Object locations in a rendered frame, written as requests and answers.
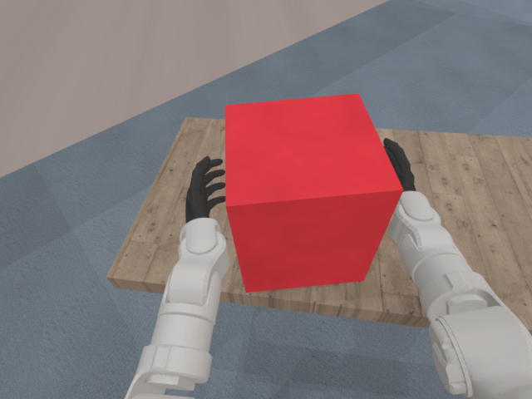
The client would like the carton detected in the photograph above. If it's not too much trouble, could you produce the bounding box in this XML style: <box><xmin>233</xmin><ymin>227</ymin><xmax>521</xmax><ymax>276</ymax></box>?
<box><xmin>225</xmin><ymin>93</ymin><xmax>403</xmax><ymax>293</ymax></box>

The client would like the left robot forearm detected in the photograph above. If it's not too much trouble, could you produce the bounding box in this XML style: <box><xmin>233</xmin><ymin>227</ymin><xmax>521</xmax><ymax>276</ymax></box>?
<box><xmin>125</xmin><ymin>218</ymin><xmax>229</xmax><ymax>399</ymax></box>

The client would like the right robot forearm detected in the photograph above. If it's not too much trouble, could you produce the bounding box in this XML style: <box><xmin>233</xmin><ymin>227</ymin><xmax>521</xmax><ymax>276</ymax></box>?
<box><xmin>388</xmin><ymin>191</ymin><xmax>532</xmax><ymax>347</ymax></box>

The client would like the table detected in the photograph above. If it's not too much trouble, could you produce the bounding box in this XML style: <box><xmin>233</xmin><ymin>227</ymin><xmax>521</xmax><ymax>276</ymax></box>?
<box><xmin>106</xmin><ymin>117</ymin><xmax>532</xmax><ymax>336</ymax></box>

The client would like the robot right hand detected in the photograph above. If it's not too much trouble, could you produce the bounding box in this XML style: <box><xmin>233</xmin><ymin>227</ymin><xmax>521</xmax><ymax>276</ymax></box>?
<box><xmin>383</xmin><ymin>138</ymin><xmax>416</xmax><ymax>192</ymax></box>

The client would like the robot left hand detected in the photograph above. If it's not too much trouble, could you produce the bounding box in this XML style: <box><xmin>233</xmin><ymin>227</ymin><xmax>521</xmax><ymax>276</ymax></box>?
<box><xmin>185</xmin><ymin>156</ymin><xmax>225</xmax><ymax>223</ymax></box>

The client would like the robot right upper arm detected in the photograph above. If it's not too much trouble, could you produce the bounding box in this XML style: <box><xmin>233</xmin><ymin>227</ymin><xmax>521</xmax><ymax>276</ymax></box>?
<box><xmin>429</xmin><ymin>306</ymin><xmax>532</xmax><ymax>399</ymax></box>

